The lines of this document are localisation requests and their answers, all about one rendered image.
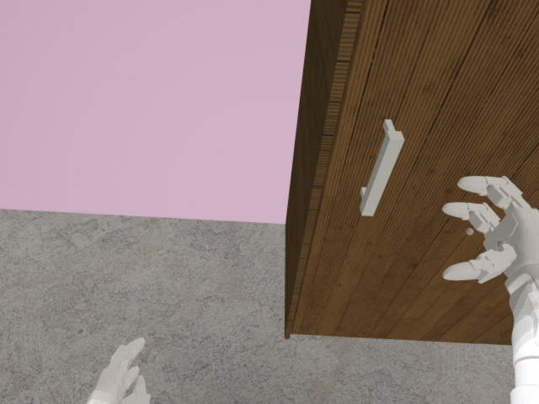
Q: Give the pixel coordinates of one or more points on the robot left hand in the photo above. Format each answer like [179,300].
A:
[112,382]

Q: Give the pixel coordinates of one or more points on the wardrobe door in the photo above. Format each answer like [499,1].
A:
[460,79]
[507,328]

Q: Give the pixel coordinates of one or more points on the robot right forearm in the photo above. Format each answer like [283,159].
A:
[523,287]

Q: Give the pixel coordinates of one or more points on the robot right hand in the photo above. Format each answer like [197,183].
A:
[519,229]

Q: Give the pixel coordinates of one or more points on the handle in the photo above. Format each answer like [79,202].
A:
[388,154]

